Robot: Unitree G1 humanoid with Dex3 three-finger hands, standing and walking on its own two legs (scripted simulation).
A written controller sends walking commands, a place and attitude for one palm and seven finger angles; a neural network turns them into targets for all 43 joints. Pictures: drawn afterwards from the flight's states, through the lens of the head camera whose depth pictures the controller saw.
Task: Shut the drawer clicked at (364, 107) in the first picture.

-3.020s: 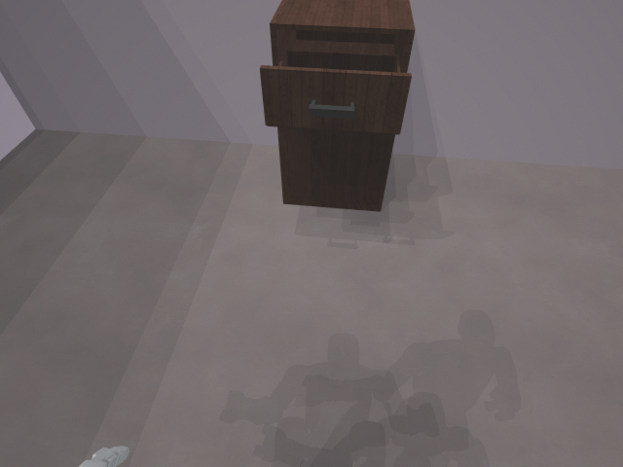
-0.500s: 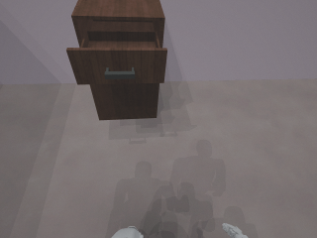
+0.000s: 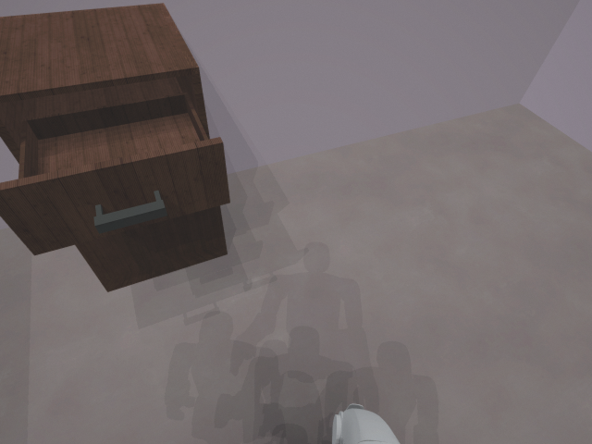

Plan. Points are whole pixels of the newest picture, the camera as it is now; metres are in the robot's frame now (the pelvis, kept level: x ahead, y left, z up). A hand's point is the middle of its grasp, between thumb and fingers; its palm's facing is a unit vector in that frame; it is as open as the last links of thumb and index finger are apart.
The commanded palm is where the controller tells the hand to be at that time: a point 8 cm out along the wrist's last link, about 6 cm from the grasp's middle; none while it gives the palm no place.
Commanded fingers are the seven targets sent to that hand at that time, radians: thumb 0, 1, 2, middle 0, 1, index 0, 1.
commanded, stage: turn to face it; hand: left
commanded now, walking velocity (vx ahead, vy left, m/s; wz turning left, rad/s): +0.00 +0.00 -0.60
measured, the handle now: (130, 209) +0.54 +0.35 -0.08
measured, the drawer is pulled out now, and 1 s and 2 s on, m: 0.28 0.28 0.28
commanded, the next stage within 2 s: take the last steps up to it in 1.12 s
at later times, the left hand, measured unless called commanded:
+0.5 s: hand out of the picture +0.15 +0.17 -0.18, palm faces +0.10 -0.98 -0.16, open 7.3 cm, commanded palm none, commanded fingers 0.00 0.90 0.90 -0.20 -0.30 -0.20 -0.30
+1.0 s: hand out of the picture +0.03 +0.23 -0.16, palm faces +0.33 -0.91 -0.27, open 7.4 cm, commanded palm none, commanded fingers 0.00 0.90 0.90 -0.20 -0.30 -0.20 -0.30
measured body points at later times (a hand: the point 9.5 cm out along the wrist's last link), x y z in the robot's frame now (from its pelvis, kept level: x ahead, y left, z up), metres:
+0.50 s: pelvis +0.05 +0.00 -0.01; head +0.06 +0.02 +0.44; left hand +0.15 +0.22 -0.16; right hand +0.08 -0.24 -0.15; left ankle +0.05 +0.10 -0.71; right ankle +0.08 -0.12 -0.74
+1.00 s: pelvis +0.03 +0.00 +0.01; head +0.05 +0.01 +0.46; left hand +0.02 +0.28 -0.14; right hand +0.15 -0.22 -0.14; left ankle +0.05 +0.10 -0.74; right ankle +0.06 -0.14 -0.69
